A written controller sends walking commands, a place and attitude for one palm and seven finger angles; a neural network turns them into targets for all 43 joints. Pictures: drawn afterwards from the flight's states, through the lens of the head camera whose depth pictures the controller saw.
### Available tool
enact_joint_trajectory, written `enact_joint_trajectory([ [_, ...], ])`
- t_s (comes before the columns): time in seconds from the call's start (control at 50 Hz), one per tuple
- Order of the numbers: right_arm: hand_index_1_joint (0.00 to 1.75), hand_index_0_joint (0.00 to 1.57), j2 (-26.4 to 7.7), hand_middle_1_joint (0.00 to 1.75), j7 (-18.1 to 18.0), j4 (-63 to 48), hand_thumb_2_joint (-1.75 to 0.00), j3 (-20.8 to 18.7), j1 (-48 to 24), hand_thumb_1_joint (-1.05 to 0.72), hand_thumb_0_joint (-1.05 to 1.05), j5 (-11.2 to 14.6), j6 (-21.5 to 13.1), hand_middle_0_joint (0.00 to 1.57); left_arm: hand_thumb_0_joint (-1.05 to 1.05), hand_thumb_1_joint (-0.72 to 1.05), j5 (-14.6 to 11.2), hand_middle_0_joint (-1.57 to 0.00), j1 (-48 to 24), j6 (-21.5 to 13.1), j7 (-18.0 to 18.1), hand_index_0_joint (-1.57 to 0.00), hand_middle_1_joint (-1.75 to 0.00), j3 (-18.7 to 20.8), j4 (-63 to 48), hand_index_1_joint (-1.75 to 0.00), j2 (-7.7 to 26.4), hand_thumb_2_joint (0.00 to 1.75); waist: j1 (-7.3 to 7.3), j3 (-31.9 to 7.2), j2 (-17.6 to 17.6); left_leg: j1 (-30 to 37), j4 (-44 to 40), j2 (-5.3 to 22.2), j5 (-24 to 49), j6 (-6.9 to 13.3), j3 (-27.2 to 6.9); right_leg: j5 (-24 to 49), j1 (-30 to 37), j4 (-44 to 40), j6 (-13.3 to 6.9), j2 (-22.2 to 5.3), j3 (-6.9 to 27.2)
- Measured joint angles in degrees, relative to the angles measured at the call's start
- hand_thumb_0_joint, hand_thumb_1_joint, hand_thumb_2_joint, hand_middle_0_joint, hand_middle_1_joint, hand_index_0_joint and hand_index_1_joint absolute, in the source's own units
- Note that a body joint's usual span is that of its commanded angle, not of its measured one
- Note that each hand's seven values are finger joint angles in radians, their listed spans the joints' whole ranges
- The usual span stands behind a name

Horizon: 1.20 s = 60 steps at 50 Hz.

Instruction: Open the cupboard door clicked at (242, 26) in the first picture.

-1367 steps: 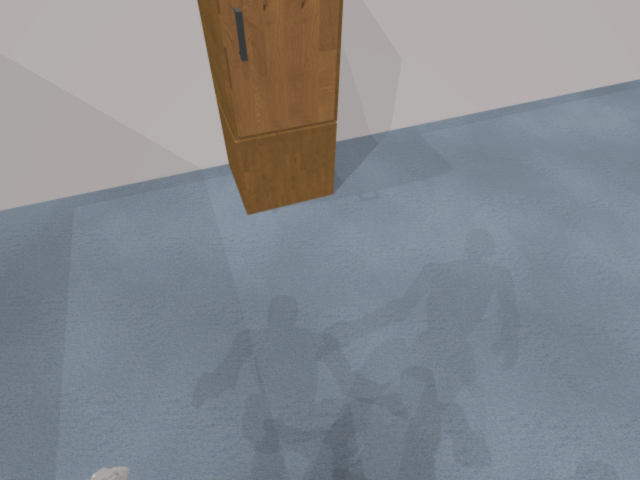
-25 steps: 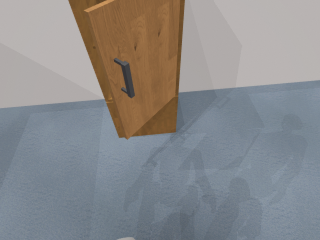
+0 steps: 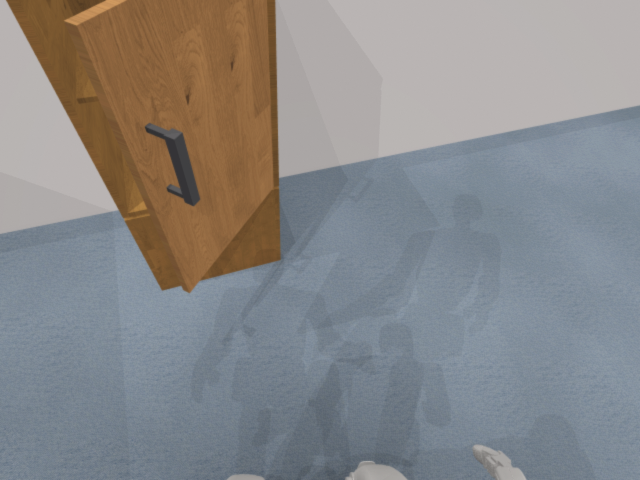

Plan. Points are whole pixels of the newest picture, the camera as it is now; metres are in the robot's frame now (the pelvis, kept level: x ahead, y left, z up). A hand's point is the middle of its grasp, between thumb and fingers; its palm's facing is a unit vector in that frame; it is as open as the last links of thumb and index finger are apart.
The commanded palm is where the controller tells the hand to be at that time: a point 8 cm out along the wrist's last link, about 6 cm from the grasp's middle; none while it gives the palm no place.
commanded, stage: walk to a spot facing it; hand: left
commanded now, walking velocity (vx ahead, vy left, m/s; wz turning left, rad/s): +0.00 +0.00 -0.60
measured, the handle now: (173, 166) +0.52 +0.29 +0.03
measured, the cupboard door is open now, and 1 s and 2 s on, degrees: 44 44 44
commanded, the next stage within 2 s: none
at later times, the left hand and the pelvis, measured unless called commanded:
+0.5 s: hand (229, 456) +0.16 +0.14 -0.16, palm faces -0.32 -0.92 -0.24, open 7.3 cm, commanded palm none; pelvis +0.00 -0.02 +0.00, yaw -20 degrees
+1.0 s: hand (304, 411) +0.23 +0.04 -0.15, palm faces -0.57 -0.79 -0.23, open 7.3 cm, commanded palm none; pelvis +0.04 -0.06 +0.00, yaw -38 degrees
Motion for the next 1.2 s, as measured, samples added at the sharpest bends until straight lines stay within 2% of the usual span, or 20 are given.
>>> enact_joint_trajectory([
  [0.04, 0.30, 0.20, 0.34, 0.30, 0.00, 0.31, -0.89, 0.43, 1.82, -0.91, 0.00, -0.26, 0.25, 0.20, 0.00, 0.91, 0.00, -0.20, -0.87, -0.03, -0.54, -0.20, -0.30, 0.35, -0.62, -0.29, 0.87, 0.90, 0.04, 0.28, -0.06, 1.35, -1.95, 1.01, 0.24, -0.31, 1.12, 1.27, -2.72, 7.35, 0.95, -1.69, -2.56],
  [0.08, 0.30, 0.20, 0.30, 0.30, -0.05, 0.79, -0.89, 0.53, 3.32, -0.91, 0.00, -0.35, 0.43, 0.20, 0.00, 0.91, -0.13, -0.20, -1.48, -0.07, -0.90, -0.20, -0.30, 0.41, -1.29, -0.29, 1.24, 0.90, -0.08, 0.66, 0.46, 2.67, -3.80, 2.11, 1.03, -0.56, 2.40, 2.34, -3.31, 8.20, 1.60, -3.49, -4.57],
  [0.2, 0.30, 0.20, -1.48, 0.30, 0.38, 1.85, -0.89, -0.49, 6.69, -0.90, 0.00, -0.35, 0.74, 0.20, 0.00, 0.91, -0.36, -0.20, -3.03, -0.20, -1.45, -0.20, -0.30, -0.44, -1.73, -0.29, 1.02, 0.90, -2.08, 1.60, 3.08, 4.06, -2.57, 5.53, -0.63, -1.84, 7.22, 4.12, 2.88, -8.35, 0.69, -5.75, -8.36],
  [0.26, 0.30, 0.20, -2.73, 0.30, 0.73, 2.13, -0.89, -1.19, 8.81, -0.90, 0.00, 0.15, 1.26, 0.20, 0.00, 0.91, -0.25, -0.20, -3.30, -1.23, -1.47, -0.20, -0.30, -0.98, -2.37, -0.29, 1.36, 0.90, -2.95, 1.03, 2.96, 1.77, 3.87, 6.34, -3.90, -2.82, 9.43, 12.60, 8.38, -19.82, -1.64, -6.19, -8.27],
  [0.32, 0.30, 0.20, -4.75, 0.30, 0.49, 3.66, -0.89, -2.18, 7.49, -0.91, 0.01, 0.72, 3.13, 0.20, 0.00, 0.91, -0.29, -0.20, -4.70, -1.99, -0.20, -0.20, -0.30, -1.53, -2.08, -0.29, -0.17, 0.90, -3.48, 2.65, 4.93, -4.68, 20.12, 4.87, -12.84, -2.72, 4.12, 10.53, 6.88, -16.87, -2.81, -4.62, -6.92],
  [0.38, 0.30, 0.19, -4.93, 0.30, 0.51, 4.29, -0.89, -2.52, 6.34, -0.91, 0.01, 0.85, 3.64, 0.20, 0.00, 0.91, -0.18, -0.20, -4.71, -1.54, 0.72, -0.20, -0.30, -1.75, -2.09, -0.29, -1.04, 0.90, -3.64, 2.98, 4.19, -8.75, 27.59, 2.80, -10.94, -2.99, 2.30, 11.70, 7.59, -18.84, -2.69, -3.98, -4.81],
  [0.48, 0.30, 0.19, -3.38, 0.30, 0.84, 2.99, -0.89, -2.33, 5.74, -0.91, 0.01, 0.97, 2.84, 0.20, 0.00, 0.91, 0.11, -0.20, -4.04, -0.77, 0.62, -0.21, -0.30, -2.08, -1.46, -0.29, -1.65, 0.90, -3.57, 1.58, 2.00, -7.51, 18.48, 0.68, -8.33, -2.93, 2.24, 13.69, 8.08, -21.48, -2.45, -3.16, -1.18],
  [0.56, 0.30, 0.19, -2.13, 0.30, 0.75, 1.75, -0.89, -1.51, 6.07, -0.91, 0.01, 1.07, 1.23, 0.20, 0.00, 0.90, -0.26, -0.20, -3.46, -0.16, 0.33, -0.21, -0.30, -1.88, -1.37, -0.30, -1.89, 0.90, -3.60, 0.00, 1.54, -1.88, 3.15, -0.35, -4.06, -1.85, 1.71, 13.46, 6.52, -20.23, -1.42, -1.41, 1.05],
  [0.58, 0.30, 0.19, -1.99, 0.30, 0.65, 1.48, -0.89, -1.31, 6.47, -0.91, 0.01, 0.84, 0.58, 0.20, 0.00, 0.90, -0.52, -0.20, -3.42, 0.09, 0.25, -0.21, -0.30, -1.81, -1.44, -0.30, -1.95, 0.90, -3.80, -0.47, 1.95, -1.64, 0.93, 0.17, 0.45, -0.46, 1.60, 10.88, 5.33, -18.18, -1.40, -0.70, 0.95],
  [0.62, 0.30, 0.19, -0.88, 0.30, 0.37, 1.63, -0.89, -0.60, 6.90, -0.91, 0.00, 0.17, 0.04, 0.20, 0.00, 0.91, -0.45, -0.20, -3.66, 0.44, -0.15, -0.21, -0.30, -1.41, -1.21, -0.29, -1.41, 0.90, -3.52, -0.48, 1.06, -1.71, 2.22, 0.83, 0.46, 0.54, 3.08, 2.92, 2.19, -8.80, -0.93, -0.82, -0.34],
  [0.66, 0.30, 0.20, 0.11, 0.30, 0.30, 1.82, -0.89, 0.08, 7.89, -0.91, 0.00, -0.27, -0.11, 0.20, 0.00, 0.91, -0.13, -0.20, -3.86, 0.52, -0.75, -0.21, -0.30, -0.82, -0.84, -0.29, -0.96, 0.90, -3.24, -0.69, 0.55, -0.23, 0.53, 1.59, -0.38, 0.43, 4.42, 1.58, -0.61, 1.16, -0.14, -1.66, -2.47],
  [0.7, 0.30, 0.20, 0.65, 0.30, 0.24, 2.08, -0.89, 0.43, 8.78, -0.91, 0.00, -0.48, -0.04, 0.20, 0.00, 0.91, -0.08, -0.20, -3.83, 0.44, -1.33, -0.20, -0.30, -0.43, -0.90, -0.29, -0.92, 0.90, -2.78, -0.85, 0.71, 1.61, -2.38, 2.40, 0.30, 0.03, 5.73, 2.97, -1.67, 5.49, 0.55, -3.32, -4.79],
  [0.76, 0.30, 0.20, 0.80, 0.30, 0.44, 2.52, -0.89, 0.37, 9.77, -0.91, 0.00, -0.69, -0.48, 0.20, 0.00, 0.91, -0.11, -0.20, -3.41, 0.17, -1.89, -0.20, -0.30, -0.51, -0.97, -0.29, -1.26, 0.90, -2.65, -1.05, 1.79, 3.95, -5.54, 3.89, 1.26, -0.50, 7.99, 3.67, -0.13, 1.28, 0.71, -5.45, -7.42],
  [0.82, 0.30, 0.20, 0.34, 0.30, 0.90, 2.89, -0.89, -0.03, 10.76, -0.90, 0.00, -0.76, -0.88, 0.20, 0.00, 0.91, -0.02, -0.20, -3.11, -0.18, -2.37, -0.20, -0.30, -0.82, -0.69, -0.29, -1.62, 0.90, -3.40, -1.26, 3.03, 5.30, -5.72, 5.54, 0.32, -1.39, 10.49, 2.66, 3.05, -7.63, -0.02, -6.46, -9.33],
  [0.9, 0.30, 0.20, -1.04, 0.30, 1.58, 3.70, -0.89, -0.86, 13.03, -0.90, 0.00, -0.21, -0.52, 0.21, 0.00, 0.91, 0.20, -0.20, -2.89, -1.86, -2.57, -0.20, -0.30, -1.21, -0.91, -0.29, -1.60, 0.90, -4.05, -1.95, 3.97, 4.06, 2.32, 7.81, -5.35, -2.55, 12.69, 8.34, 9.10, -21.40, -2.65, -6.15, -10.53],
  [0.94, 0.30, 0.20, -2.21, 0.30, 1.85, 5.36, -0.89, -1.34, 12.38, -0.90, 0.00, 0.20, 1.02, 0.20, 0.00, 0.91, -0.18, -0.20, -3.09, -3.27, -1.70, -0.20, -0.30, -1.39, -0.65, -0.29, -2.20, 0.90, -3.70, -1.19, 4.82, -0.53, 15.14, 6.88, -12.27, -2.37, 7.95, 10.59, 8.76, -18.87, -3.47, -5.30, -10.08],
  [0.98, 0.30, 0.20, -3.06, 0.30, 2.13, 6.64, -0.89, -1.88, 11.05, -0.91, 0.01, 0.24, 1.95, 0.20, 0.00, 0.91, -0.34, -0.20, -2.09, -4.01, -0.81, -0.20, -0.30, -1.56, -0.46, -0.29, -2.85, 0.90, -3.27, -0.80, 5.02, -5.25, 24.39, 5.18, -11.40, -2.40, 4.50, 9.46, 10.52, -19.77, -3.63, -4.55, -9.31],
  [1.02, 0.30, 0.20, -3.38, 0.30, 2.42, 6.65, -0.89, -2.36, 9.50, -0.91, 0.01, 0.09, 1.94, 0.20, 0.00, 0.91, -0.27, -0.20, -0.45, -4.36, -0.25, -0.20, -0.30, -1.60, 0.13, -0.29, -3.19, 0.90, -3.06, -0.78, 4.52, -8.85, 26.59, 4.35, -7.84, -2.73, 3.44, 9.82, 12.88, -22.89, -3.51, -4.03, -8.14],
  [1.12, 0.30, 0.19, -2.81, 0.30, 3.00, 3.93, -0.89, -2.77, 5.56, -0.91, 0.01, 0.16, 0.38, 0.20, 0.00, 0.91, -0.08, -0.20, 3.45, -4.81, -0.47, -0.21, -0.30, -1.76, 2.85, -0.29, -3.24, 0.90, -2.72, -0.76, 2.42, -12.98, 18.18, 3.33, -0.81, -3.13, 2.90, 10.97, 17.69, -28.95, -3.19, -3.46, -4.95],
  [1.2, 0.30, 0.19, -1.99, 0.30, 3.07, 2.16, -0.89, -2.36, 3.28, -0.91, 0.01, 0.39, -1.22, 0.20, 0.00, 0.90, -0.08, -0.20, 5.51, -4.53, -0.80, -0.21, -0.30, -1.58, 4.83, -0.29, -3.06, 0.90, -1.73, -0.57, 1.08, -10.41, 7.12, 1.84, 1.54, -2.67, 2.88, 8.40, 20.48, -28.94, -2.15, -3.42, -2.52],
])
